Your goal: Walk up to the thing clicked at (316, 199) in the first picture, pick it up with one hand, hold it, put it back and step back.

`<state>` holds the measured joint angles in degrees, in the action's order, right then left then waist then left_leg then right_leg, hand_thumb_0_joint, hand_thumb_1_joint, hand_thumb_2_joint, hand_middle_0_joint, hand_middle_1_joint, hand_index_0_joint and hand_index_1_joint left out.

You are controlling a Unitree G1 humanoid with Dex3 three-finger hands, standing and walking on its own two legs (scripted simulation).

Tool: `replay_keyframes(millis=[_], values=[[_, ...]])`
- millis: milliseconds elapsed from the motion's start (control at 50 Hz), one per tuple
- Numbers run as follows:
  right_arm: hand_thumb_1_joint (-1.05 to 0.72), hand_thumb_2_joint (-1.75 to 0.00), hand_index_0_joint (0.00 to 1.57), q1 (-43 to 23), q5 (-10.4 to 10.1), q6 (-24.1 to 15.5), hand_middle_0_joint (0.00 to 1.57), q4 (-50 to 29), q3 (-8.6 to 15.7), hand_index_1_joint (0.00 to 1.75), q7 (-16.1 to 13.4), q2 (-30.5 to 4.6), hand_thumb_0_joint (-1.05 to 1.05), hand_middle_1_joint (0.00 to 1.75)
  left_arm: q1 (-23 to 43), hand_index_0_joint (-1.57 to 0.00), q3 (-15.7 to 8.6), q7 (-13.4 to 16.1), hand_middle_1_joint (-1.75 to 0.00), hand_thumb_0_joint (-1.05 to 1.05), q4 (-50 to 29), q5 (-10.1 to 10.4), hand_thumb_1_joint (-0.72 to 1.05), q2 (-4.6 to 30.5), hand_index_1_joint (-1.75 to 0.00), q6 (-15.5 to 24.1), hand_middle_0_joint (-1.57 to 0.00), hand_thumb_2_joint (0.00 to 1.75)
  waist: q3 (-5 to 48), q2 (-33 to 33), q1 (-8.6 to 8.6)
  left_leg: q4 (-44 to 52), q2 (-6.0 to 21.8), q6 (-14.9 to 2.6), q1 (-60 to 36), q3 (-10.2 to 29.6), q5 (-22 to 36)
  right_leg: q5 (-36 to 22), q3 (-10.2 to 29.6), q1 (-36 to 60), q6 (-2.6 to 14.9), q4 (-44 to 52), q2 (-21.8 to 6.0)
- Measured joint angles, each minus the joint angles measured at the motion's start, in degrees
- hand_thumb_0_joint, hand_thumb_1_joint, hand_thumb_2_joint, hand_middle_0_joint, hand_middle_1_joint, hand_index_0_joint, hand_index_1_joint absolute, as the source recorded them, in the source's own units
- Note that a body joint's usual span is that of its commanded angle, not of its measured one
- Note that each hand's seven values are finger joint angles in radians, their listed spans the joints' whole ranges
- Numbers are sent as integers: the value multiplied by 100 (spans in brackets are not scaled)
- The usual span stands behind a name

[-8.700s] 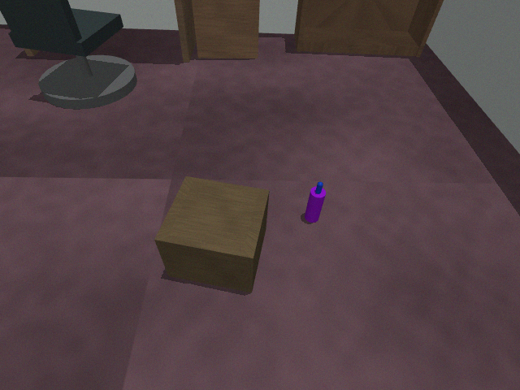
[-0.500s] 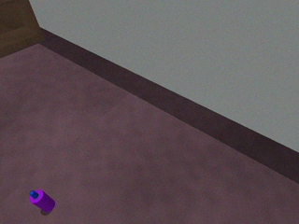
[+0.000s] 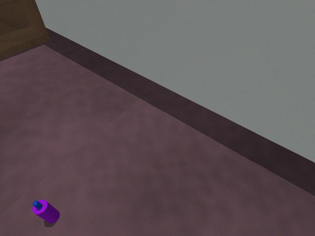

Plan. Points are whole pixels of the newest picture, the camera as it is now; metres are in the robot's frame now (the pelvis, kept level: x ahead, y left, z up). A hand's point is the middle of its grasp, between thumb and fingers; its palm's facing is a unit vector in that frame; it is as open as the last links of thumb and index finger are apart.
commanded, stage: stand
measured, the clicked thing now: (44, 210) +0.37 +0.57 -0.66
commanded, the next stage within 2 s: walk up in 1.90 s
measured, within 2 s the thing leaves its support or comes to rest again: neither
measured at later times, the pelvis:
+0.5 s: pelvis +0.00 +0.00 +0.00, yaw +0 degrees
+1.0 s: pelvis +0.00 +0.00 +0.00, yaw +1 degrees
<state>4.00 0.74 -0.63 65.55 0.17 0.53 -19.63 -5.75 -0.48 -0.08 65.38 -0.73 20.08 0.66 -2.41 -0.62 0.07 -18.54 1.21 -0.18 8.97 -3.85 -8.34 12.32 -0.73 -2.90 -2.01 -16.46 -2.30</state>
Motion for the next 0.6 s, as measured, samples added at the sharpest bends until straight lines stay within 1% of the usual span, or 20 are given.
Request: replay_keyframes(millis=[600], values=[[-91,-90,21,112,-7,19,20,-5,3,30,-7,-1,1,30,-97,-20,11,13,-30,0,-71,-13,91,11,-30,-16,-21,90,15,6,11,5,-43,-27,-61,25,-14,11,-31,89,-27,33,-40]])
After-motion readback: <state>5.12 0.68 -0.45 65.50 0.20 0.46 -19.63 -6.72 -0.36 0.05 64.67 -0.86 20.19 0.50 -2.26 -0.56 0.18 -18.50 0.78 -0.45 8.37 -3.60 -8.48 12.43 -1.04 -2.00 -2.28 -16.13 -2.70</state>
